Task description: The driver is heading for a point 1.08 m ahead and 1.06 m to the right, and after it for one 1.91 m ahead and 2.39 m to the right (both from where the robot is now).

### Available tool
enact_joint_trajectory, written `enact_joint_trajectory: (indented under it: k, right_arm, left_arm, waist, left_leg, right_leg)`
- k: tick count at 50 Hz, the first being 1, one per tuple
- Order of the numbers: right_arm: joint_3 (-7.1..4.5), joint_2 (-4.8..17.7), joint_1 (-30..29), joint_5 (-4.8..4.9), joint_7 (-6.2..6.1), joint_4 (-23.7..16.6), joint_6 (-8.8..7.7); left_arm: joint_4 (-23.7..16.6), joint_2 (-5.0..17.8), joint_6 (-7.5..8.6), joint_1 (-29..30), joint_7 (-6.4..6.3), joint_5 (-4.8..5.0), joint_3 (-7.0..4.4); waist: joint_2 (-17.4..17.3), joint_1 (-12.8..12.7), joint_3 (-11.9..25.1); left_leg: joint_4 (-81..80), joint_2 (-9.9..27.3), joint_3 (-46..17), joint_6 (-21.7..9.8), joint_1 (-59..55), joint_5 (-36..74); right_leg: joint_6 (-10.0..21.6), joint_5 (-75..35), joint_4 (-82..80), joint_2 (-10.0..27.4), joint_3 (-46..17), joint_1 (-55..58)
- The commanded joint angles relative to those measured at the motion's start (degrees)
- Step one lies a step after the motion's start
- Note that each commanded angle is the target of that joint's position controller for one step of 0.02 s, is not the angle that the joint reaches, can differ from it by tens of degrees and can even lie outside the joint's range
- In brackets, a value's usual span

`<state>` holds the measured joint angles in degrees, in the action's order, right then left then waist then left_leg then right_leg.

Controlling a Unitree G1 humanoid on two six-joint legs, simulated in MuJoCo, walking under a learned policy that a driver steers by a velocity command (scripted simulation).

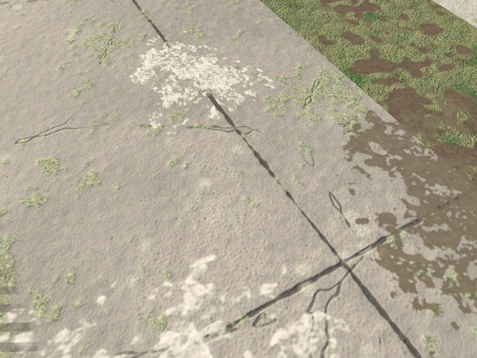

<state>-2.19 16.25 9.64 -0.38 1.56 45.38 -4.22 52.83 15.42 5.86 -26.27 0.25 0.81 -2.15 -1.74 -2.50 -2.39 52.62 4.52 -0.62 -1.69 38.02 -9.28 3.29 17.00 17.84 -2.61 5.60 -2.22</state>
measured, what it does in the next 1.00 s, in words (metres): walks ahead, turning right: left foot, then right foot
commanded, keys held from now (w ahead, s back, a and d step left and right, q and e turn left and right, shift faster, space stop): e+shift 1.00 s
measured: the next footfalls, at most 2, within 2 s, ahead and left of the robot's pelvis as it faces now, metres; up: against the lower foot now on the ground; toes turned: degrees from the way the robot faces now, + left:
left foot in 0.14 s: +0.35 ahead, +0.11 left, +0.00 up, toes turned -7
right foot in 0.58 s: +0.23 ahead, -0.12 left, +0.00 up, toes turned -33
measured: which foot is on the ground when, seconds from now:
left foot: up 0.00-0.12, down 0.14-0.58, up 0.60-1.00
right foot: down 0.00-0.14, up 0.16-0.56, down 0.58-1.00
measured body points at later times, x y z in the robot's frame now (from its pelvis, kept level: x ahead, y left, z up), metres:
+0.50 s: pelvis +0.20 +0.03 -0.01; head +0.24 -0.01 +0.44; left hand +0.46 +0.23 -0.09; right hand +0.26 -0.30 -0.12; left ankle +0.31 +0.12 -0.74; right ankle +0.22 -0.11 -0.70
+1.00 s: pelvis +0.24 -0.01 -0.01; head +0.25 -0.05 +0.44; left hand +0.59 +0.04 -0.06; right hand +0.15 -0.33 -0.11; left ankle +0.37 +0.06 -0.72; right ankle +0.20 -0.10 -0.74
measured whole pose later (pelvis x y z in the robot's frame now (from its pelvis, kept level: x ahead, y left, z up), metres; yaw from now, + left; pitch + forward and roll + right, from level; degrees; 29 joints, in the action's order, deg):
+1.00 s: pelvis +0.24 -0.01 -0.01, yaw -51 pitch +3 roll +2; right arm -5.0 16.7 1.8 0.5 -0.1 43.1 -1.0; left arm 30.4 18.8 -3.0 -8.8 -2.2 1.1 -5.9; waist -0.2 -0.5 -1.6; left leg 37.3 -4.7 -7.9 2.9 24.2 -18.2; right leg 2.1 11.4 31.5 -8.2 -15.6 -21.9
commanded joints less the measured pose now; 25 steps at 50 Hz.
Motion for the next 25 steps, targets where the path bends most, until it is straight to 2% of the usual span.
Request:
enact_joint_trajectory:
  k: [1, 2, 3, 4, 5, 6, 7, 8, 9, 10, 11, 12, 13, 14, 16, 18, 21, 25]
  right_arm:
    - [1.3, -1.5, -3.6, 0.99, 0.47, -4.9, -3.24]
    - [0.82, 0.4, -4.8, 0.67, 0.65, -5.6, -3.41]
    - [0.19, 2.5, -4.9, 0.48, 0.48, -6.0, -3.19]
    - [-0.42, 4.6, -3.4, 0.14, 0.12, -5.8, -2.85]
    - [-1.3, 6.7, 1.2, -0.21, -0.47, -4.5, -2.54]
    - [-2.19, 8.5, 7.6, -0.82, -1.09, -2.7, -2.26]
    - [-2.96, 12.0, 13.5, -1.96, -1.99, -2.1, -1.77]
    - [-1.99, 13.4, 11.7, -4.78, -1.87, -4.1, -1.32]
    - [-1.58, 10.5, 9.4, -3.2, -1.23, -6.6, -0.88]
    - [-1.21, 7.7, 3.0, -1.5, -1.3, -8.6, -0.13]
    - [-0.79, 5.6, -0.5, -0.35, -1.61, -8.3, 0.51]
    - [-0.37, 4.0, -2.8, 0.0, -1.91, -7.8, 0.94]
    - [-0.64, 4.5, -4.4, -0.86, -2.01, -7.3, 1.04]
    - [-0.93, 4.8, -6.0, -1.52, -2.08, -7.2, 0.97]
    - [-1.61, 5.6, -8.0, -1.89, -2.48, -6.9, 0.63]
    - [-2.48, 7.0, -8.5, -1.49, -3.22, -6.6, 0.71]
    - [-3.02, 7.9, -11.4, -0.88, -3.92, -6.8, 1.85]
    - [-3.88, 9.1, -10.9, 0.58, -3.06, -5.6, 3.01]
  left_arm:
    - [-5.7, 8.1, 0.99, 8.8, -1.28, 2.0, -1.42]
    - [-5.2, 10.9, 0.67, 6.6, -1.64, 1.89, -2.3]
    - [-4.8, 12.2, 0.29, 5.8, -1.88, 1.88, -2.87]
    - [-4.8, 12.2, -0.19, 5.7, -2.06, 1.78, -3.14]
    - [-5.2, 11.8, -0.77, 6.5, -2.19, 1.6, -3.26]
    - [-6.3, 10.8, -1.26, 8.3, -2.17, 1.57, -3.03]
    - [-8.5, 7.1, -1.62, 8.5, -2.08, 0.59, -1.96]
    - [-7.8, -2.0, -2.18, -6.0, -1.63, 0.28, 0.4]
    - [-7.0, 4.0, -2.87, -10.8, -1.18, 1.4, -0.41]
    - [-8.4, 8.0, -4.08, -5.7, -1.41, 2.0, -1.76]
    - [-9.5, 8.9, -5.18, -0.7, -2.07, 1.52, -2.45]
    - [-9.7, 9.3, -6.39, 1.6, -2.68, 1.36, -3.17]
    - [-10.3, 7.9, -7.62, 0.8, -2.88, 1.5, -3.31]
    - [-10.9, 6.2, -8.51, 0.7, -2.99, 1.53, -3.15]
    - [-13.3, 4.5, -9.14, 3.9, -3.31, 1.22, -3.09]
    - [-15.4, 4.5, -9.17, 7.1, -2.87, 0.8, -3.18]
    - [-16.7, 5.1, -9.42, 9.9, -1.49, 0.73, -3.54]
    - [-18.7, 6.9, -10.48, 13.9, -0.05, 0.66, -4.58]
  waist:
    - [4.4, 3.7, 0.0]
    - [4.8, 3.3, 1.0]
    - [5.8, 3.8, 1.3]
    - [6.5, 5.0, 2.0]
    - [7.1, 7.6, 4.3]
    - [7.0, 11.3, 7.9]
    - [2.9, 13.1, 14.8]
    - [-15.7, 5.7, 27.0]
    - [-15.4, 5.6, 36.5]
    - [-9.6, 4.7, 29.1]
    - [-4.3, 4.1, 20.3]
    - [-2.5, 2.9, 14.1]
    - [-4.8, 0.8, 11.0]
    - [-6.0, -0.1, 9.3]
    - [-5.5, -0.3, 7.6]
    - [-4.4, 0.2, 9.4]
    - [-4.5, 0.1, 10.1]
    - [-5.3, 1.0, 8.4]
  left_leg:
    - [-19.0, -4.2, 1.9, 2.2, -13.0, 14.8]
    - [-22.5, -5.5, 1.3, 2.3, -15.7, 19.2]
    - [-24.9, -6.0, -0.1, 2.1, -17.5, 21.3]
    - [-25.7, -6.7, -0.8, 1.4, -20.1, 21.5]
    - [-25.8, -7.4, -1.0, 0.6, -25.7, 21.5]
    - [-25.7, -5.9, -1.1, -0.2, -33.7, 24.8]
    - [-20.9, 3.5, -6.8, -2.8, -46.2, 45.0]
    - [-16.6, 24.0, -25.2, -13.8, -60.4, 70.9]
    - [-21.3, 23.9, -32.5, -16.1, -60.2, 58.5]
    - [-24.0, 21.5, -25.0, -14.8, -52.9, 44.4]
    - [-26.5, 18.1, -18.8, -13.0, -44.1, 37.7]
    - [-28.7, 15.1, -13.8, -12.0, -36.1, 32.9]
    - [-31.4, 14.2, -10.3, -11.6, -28.6, 28.3]
    - [-34.1, 13.6, -7.5, -11.8, -23.7, 24.6]
    - [-37.2, 14.1, -3.2, -12.7, -20.5, 22.2]
    - [-38.0, 15.8, -1.0, -13.4, -22.5, 21.3]
    - [-38.9, 15.4, 4.5, -11.9, -21.9, 12.4]
    - [-37.1, 16.7, 7.8, -9.4, -25.9, 6.7]
  right_leg:
    - [7.7, -41.6, -4.3, 9.1, -7.0, -11.1]
    - [7.2, -38.8, -3.9, 10.2, -9.3, -9.7]
    - [6.0, -36.5, -2.5, 10.5, -11.1, -8.1]
    - [4.6, -36.7, 0.4, 10.3, -12.3, -6.9]
    - [2.8, -38.6, 6.3, 9.2, -12.7, -6.7]
    - [0.2, -37.6, 15.7, 6.8, -12.0, -8.5]
    - [-3.1, -22.2, 31.1, 2.6, -10.8, -15.5]
    - [-5.7, 27.3, 58.0, -4.8, -10.8, -28.7]
    - [-5.9, 24.1, 66.3, -2.5, -17.9, -28.5]
    - [-6.4, 20.0, 66.3, 1.3, -14.6, -32.4]
    - [-7.3, 15.7, 63.4, 3.6, -11.3, -34.7]
    - [-8.2, 13.7, 62.1, 5.3, -10.3, -34.4]
    - [-8.4, 12.1, 60.1, 6.9, -9.8, -31.2]
    - [-8.4, 10.9, 58.0, 7.5, -8.5, -28.7]
    - [-8.1, 9.0, 52.0, 8.7, -7.5, -28.4]
    - [-7.4, 4.3, 46.4, 10.1, -7.2, -28.1]
    - [-5.6, -2.8, 37.9, 10.0, -5.1, -23.1]
    - [-3.0, -1.7, 28.9, 8.4, -1.6, -20.2]
Keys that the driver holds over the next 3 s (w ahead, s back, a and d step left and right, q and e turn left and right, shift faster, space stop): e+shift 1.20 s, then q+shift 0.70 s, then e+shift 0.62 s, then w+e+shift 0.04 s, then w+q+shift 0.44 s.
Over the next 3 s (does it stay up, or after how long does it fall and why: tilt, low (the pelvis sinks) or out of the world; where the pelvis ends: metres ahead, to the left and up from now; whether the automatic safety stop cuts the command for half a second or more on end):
stays up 0.41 -0.22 -0.03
